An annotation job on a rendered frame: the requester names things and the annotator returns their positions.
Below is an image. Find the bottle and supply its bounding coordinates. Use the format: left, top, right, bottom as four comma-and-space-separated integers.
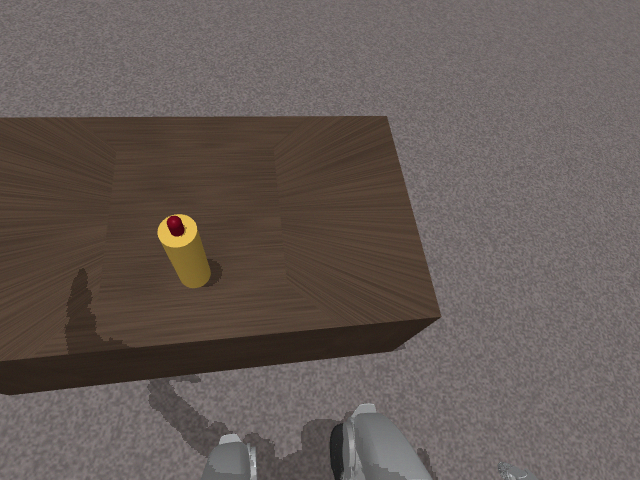
158, 214, 211, 288

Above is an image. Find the right robot hand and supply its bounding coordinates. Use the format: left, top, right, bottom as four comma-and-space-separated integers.
497, 462, 538, 480

